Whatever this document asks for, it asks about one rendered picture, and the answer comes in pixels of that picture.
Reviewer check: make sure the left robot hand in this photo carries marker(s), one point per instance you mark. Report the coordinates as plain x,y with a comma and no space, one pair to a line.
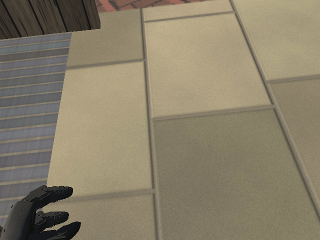
23,223

